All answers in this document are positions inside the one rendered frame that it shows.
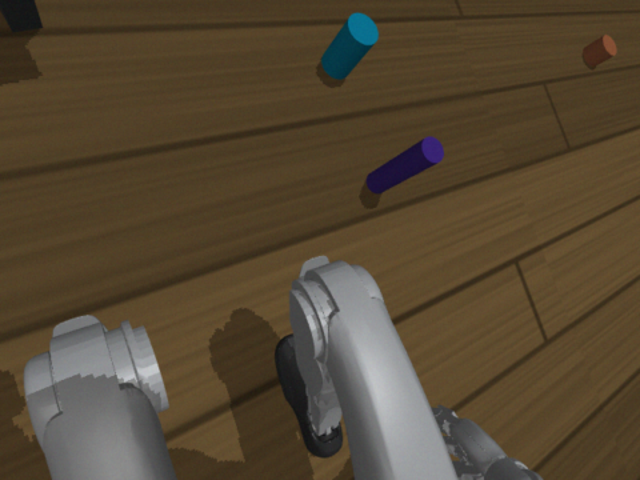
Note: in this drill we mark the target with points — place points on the right robot arm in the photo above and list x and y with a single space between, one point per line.
510 469

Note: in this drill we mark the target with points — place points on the right robot hand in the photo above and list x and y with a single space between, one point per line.
476 450

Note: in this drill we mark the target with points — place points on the right robot foot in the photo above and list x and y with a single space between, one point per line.
294 390

